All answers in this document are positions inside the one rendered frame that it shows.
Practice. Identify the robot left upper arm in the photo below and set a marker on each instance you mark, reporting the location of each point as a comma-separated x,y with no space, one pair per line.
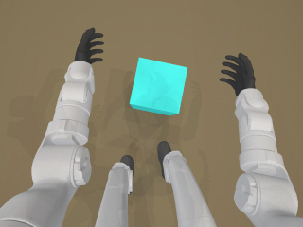
58,171

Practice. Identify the robot left forearm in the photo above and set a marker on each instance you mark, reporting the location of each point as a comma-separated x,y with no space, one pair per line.
71,117

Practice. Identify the robot left foot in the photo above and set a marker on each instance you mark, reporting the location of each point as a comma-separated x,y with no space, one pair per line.
128,160

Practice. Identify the left robot hand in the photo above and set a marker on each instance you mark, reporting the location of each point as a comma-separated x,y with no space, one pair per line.
83,52

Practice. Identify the robot right upper arm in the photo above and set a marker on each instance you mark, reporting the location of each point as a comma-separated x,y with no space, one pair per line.
268,201

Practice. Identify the right robot hand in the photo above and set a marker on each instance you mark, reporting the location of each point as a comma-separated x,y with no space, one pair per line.
244,77

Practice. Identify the left robot thigh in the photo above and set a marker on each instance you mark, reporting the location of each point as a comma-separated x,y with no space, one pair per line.
113,211

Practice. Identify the carton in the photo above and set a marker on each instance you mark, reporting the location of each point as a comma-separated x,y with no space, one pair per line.
158,87

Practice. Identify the robot right forearm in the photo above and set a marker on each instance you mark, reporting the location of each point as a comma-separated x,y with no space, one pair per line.
257,137

